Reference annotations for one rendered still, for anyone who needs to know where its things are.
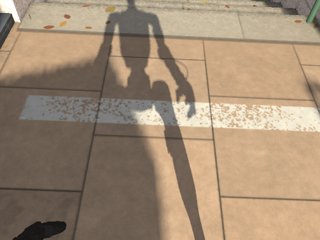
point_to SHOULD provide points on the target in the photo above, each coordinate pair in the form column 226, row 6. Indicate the robot left hand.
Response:
column 40, row 231

